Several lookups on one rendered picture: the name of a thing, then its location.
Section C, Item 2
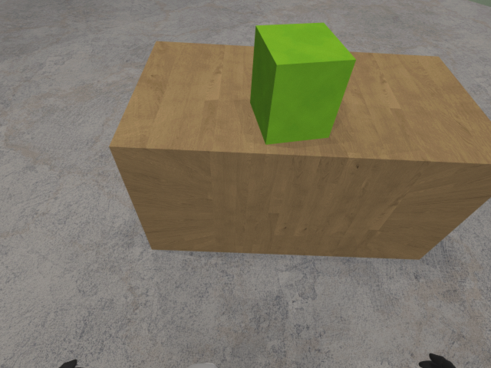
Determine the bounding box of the pedestal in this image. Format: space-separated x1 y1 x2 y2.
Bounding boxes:
109 41 491 260

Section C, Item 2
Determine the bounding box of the carton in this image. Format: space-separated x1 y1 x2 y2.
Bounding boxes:
250 23 356 145

